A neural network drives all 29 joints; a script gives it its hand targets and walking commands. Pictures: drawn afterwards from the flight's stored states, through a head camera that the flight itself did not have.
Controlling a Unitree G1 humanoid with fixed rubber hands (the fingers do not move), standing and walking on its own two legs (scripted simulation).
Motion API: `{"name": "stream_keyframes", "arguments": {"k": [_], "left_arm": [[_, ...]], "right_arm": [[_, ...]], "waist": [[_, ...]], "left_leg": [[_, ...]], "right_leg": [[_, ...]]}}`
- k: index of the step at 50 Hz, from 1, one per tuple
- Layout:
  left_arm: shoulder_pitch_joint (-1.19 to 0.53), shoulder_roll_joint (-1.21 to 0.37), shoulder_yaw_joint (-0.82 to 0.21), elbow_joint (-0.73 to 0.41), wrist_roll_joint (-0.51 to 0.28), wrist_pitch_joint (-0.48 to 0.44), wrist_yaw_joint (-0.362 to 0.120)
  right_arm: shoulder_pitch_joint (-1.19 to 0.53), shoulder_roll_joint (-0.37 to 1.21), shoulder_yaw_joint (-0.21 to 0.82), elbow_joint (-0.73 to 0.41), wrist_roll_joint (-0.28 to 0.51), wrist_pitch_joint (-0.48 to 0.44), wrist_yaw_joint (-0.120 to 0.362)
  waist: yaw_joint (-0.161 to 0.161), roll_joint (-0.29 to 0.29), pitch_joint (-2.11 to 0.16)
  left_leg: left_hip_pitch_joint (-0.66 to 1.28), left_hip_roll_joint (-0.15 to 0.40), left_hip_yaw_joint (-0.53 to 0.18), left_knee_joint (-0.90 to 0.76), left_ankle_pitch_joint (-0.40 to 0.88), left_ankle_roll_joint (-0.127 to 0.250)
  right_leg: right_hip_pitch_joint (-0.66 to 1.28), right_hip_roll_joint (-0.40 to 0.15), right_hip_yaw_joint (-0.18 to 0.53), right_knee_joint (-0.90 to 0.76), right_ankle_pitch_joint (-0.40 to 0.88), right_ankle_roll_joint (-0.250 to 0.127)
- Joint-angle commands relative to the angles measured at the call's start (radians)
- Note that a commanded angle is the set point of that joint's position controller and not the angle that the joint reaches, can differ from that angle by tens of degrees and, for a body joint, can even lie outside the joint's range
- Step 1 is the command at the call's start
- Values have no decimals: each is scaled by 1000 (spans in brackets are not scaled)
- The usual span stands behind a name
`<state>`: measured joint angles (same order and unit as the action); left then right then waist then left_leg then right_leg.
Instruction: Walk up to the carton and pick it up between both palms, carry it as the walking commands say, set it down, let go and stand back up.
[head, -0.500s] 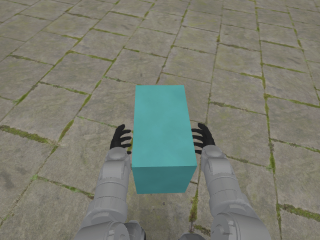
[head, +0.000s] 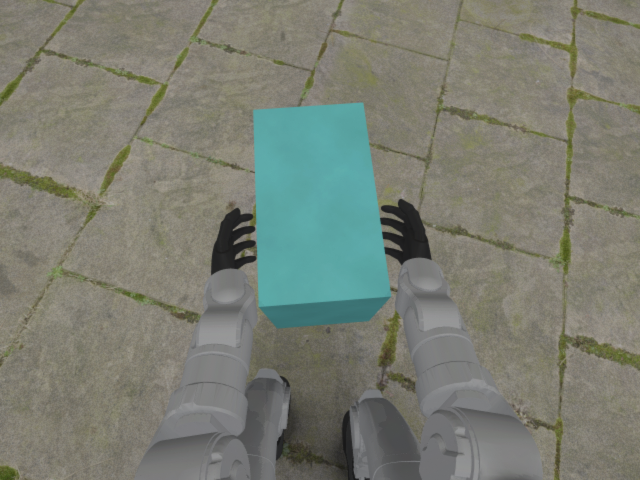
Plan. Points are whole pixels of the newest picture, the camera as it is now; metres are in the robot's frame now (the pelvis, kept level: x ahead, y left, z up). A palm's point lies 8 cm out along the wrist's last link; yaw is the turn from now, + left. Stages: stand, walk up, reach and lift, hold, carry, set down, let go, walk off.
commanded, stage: set down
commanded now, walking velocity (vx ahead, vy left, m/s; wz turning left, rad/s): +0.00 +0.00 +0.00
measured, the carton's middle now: (316, 225) +0.46 +0.02 -0.14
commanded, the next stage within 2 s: none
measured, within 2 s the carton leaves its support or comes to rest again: neither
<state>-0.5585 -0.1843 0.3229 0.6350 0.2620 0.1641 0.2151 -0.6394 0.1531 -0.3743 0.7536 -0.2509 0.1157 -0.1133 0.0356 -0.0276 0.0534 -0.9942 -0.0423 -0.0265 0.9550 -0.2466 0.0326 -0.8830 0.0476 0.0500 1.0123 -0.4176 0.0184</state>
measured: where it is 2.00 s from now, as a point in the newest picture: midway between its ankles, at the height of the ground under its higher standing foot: (315, 450)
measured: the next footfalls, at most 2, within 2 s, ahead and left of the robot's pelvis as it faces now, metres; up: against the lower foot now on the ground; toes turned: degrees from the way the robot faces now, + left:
none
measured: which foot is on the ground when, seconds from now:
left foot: down 0.00-1.00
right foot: down 0.00-1.00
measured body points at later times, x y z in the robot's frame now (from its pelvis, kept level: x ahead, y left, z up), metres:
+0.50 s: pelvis +0.00 -0.02 -0.06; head +0.20 +0.00 +0.35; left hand +0.39 +0.15 -0.15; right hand +0.42 -0.10 -0.14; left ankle +0.12 +0.09 -0.67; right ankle +0.04 -0.14 -0.67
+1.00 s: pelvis -0.02 -0.01 -0.13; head +0.23 +0.02 +0.24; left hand +0.43 +0.15 -0.23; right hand +0.45 -0.09 -0.22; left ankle +0.12 +0.09 -0.67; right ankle +0.04 -0.14 -0.67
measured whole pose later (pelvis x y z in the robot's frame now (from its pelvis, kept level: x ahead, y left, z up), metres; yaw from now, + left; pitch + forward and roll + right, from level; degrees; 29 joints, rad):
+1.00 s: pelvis -0.02 -0.01 -0.13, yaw -1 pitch +35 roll -3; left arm -0.91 -0.05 0.35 0.75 0.21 0.22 0.21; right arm -0.93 0.11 -0.39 0.81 -0.18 0.13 -0.21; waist 0.06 -0.04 -0.05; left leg -1.73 -0.05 -0.06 1.50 -0.37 0.00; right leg -1.60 0.11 0.02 1.57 -0.58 0.02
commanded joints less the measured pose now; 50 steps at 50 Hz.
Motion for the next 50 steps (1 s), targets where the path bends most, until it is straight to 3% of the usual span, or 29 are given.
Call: {"name": "stream_keyframes", "arguments": {"k": [1, 2, 4, 6, 7, 8, 9, 10, 14, 15, 17, 18, 19, 22, 23, 24, 27, 28, 29, 30, 31, 34, 38, 41, 42, 44, 46, 48, 50], "left_arm": [[-586, -957, -542, -6, -85, -76, -209], [-566, -928, -523, 1, -76, -82, -204], [-540, -945, -548, -1, -92, -90, -201], [-556, -907, -522, 8, -86, -102, -202], [-561, -904, -535, 9, -93, -107, -200], [-533, -892, -518, 31, -86, -108, -201], [-526, -872, -493, 40, -79, -109, -200], [-549, -853, -505, 24, -80, -117, -202], [-548, -830, -491, 3, -87, -137, -203], [-569, -823, -492, 16, -104, -138, -205], [-598, -808, -485, -7, -110, -147, -205], [-590, -801, -477, -4, -109, -148, -208], [-637, -793, -486, 6, -122, -142, -208], [-637, -793, -457, 45, -108, -130, -208], [-652, -767, -445, 33, -99, -129, -208], [-660, -782, -432, 63, -91, -118, -209], [-711, -796, -462, 10, -114, -120, -206], [-715, -825, -481, 15, -127, -113, -208], [-746, -815, -468, 29, -136, -106, -208], [-775, -788, -466, 2, -131, -100, -210], [-788, -815, -484, -6, -145, -95, -210], [-799, -851, -476, 21, -140, -75, -205], [-833, -853, -455, 46, -132, -48, -208], [-870, -870, -457, 44, -134, -37, -214], [-881, -850, -446, 17, -123, -36, -215], [-924, -862, -463, 17, -148, -32, -215], [-966, -847, -452, 7, -147, -22, -212], [-943, -851, -412, 63, -125, -1, -219], [-954, -861, -411, 73, -118, 10, -228]], "right_arm": [[-529, 912, 483, -2, 75, -68, 227], [-538, 917, 496, 7, 86, -68, 227], [-509, 901, 520, -15, 93, -77, 211], [-524, 930, 514, -5, 93, -81, 188], [-508, 919, 519, -10, 94, -84, 182], [-478, 920, 513, 7, 93, -86, 172], [-497, 922, 517, 19, 99, -89, 168], [-471, 918, 500, 35, 91, -86, 162], [-480, 945, 555, 7, 115, -104, 131], [-528, 923, 551, -15, 123, -110, 122], [-533, 925, 567, -17, 131, -116, 108], [-500, 928, 565, 5, 119, -115, 101], [-529, 899, 535, 7, 114, -116, 95], [-598, 911, 545, -23, 123, -117, 83], [-563, 915, 523, 45, 116, -107, 83], [-598, 891, 497, 38, 101, -105, 87], [-660, 914, 530, 0, 137, -102, 86], [-645, 913, 525, -4, 128, -101, 82], [-655, 902, 494, 26, 113, -95, 77], [-674, 905, 496, 28, 116, -88, 78], [-694, 886, 507, 2, 125, -87, 80], [-743, 898, 495, 11, 135, -78, 87], [-809, 893, 461, 29, 130, -55, 104], [-832, 903, 462, 30, 143, -41, 117], [-848, 909, 463, 16, 148, -38, 118], [-875, 882, 454, 18, 141, -37, 118], [-894, 907, 453, 37, 140, -19, 122], [-878, 876, 402, 85, 113, 0, 129], [-937, 880, 424, 22, 136, -1, 136]], "waist": [[-22, 59, -811], [17, 50, -818], [-10, 37, -846], [9, 38, -841], [-11, 23, -844], [-8, 26, -832], [28, 34, -815], [7, 29, -812], [44, 7, -892], [30, -6, -888], [54, 7, -928], [47, 3, -903], [21, 9, -895], [50, 12, -905], [62, 17, -883], [50, 23, -868], [68, 25, -980], [24, 20, -1034], [11, 15, -966], [35, 15, -983], [25, 28, -1017], [47, 64, -1037], [37, 40, -1009], [45, 52, -1046], [64, 52, -1069], [38, 51, -1055], [54, 43, -1070], [23, 30, -1002], [45, 46, -1066]], "left_leg": [[654, -72, -102, -7, 185, -45], [642, -74, -101, 5, 186, -40], [610, -80, -90, 32, 243, -43], [535, -90, -74, 55, 219, -35], [528, -86, -81, 68, 224, -33], [512, -90, -74, 70, 238, -31], [495, -93, -70, 77, 215, -29], [444, -92, -69, 94, 236, -30], [409, -101, -52, 138, 279, -24], [382, -103, -53, 147, 259, -24], [350, -104, -49, 171, 280, -27], [325, -105, -41, 178, 278, -26], [325, -103, -50, 184, 232, -30], [292, -112, -36, 205, 191, -26], [264, -117, -33, 212, 186, -28], [244, -120, -29, 214, 146, -29], [256, -119, -29, 256, 176, -28], [272, -122, -23, 280, 200, -32], [240, -121, -27, 273, 167, -32], [229, -119, -18, 295, 154, -34], [230, -119, -16, 308, 150, -39], [231, -124, -20, 320, 145, -43], [191, -127, -20, 352, 95, -47], [203, -126, -28, 378, 113, -48], [185, -126, -12, 396, 126, -46], [169, -129, -22, 418, 142, -54], [158, -129, -13, 435, 104, -53], [137, -126, -21, 439, 48, -56], [142, -123, -19, 472, 75, -49]], "right_leg": [[-75, 94, 40, -85, 138, -66], [-99, 97, 39, -75, 128, -65], [-81, 102, 38, -66, 163, -60], [-101, 105, 45, -45, 155, -46], [-108, 106, 46, -35, 166, -45], [-105, 107, 45, -38, 178, -40], [-144, 109, 50, -26, 142, -37], [-146, 114, 47, -15, 181, -34], [-121, 120, 60, 5, 226, -20], [-141, 126, 49, 22, 214, -17], [-151, 127, 57, 51, 237, -14], [-140, 121, 68, 37, 247, -13], [-215, 133, 51, 61, 184, -10], [-230, 139, 52, 81, 140, -7], [-273, 144, 46, 94, 131, -11], [-287, 148, 41, 103, 92, -13], [-296, 159, 38, 155, 108, -18], [-290, 164, 25, 164, 130, -15], [-328, 165, 17, 167, 95, -15], [-354, 167, 22, 181, 71, -12], [-350, 170, 15, 200, 75, -18], [-401, 176, 10, 242, 47, -23], [-481, 184, -10, 285, -1, -19], [-529, 187, -20, 327, 11, -19], [-538, 190, -15, 327, 11, -18], [-574, 193, -32, 362, 21, -18], [-590, 196, -26, 372, -16, -21], [-647, 192, -42, 378, -63, -16], [-646, 189, -38, 406, -44, -22]]}}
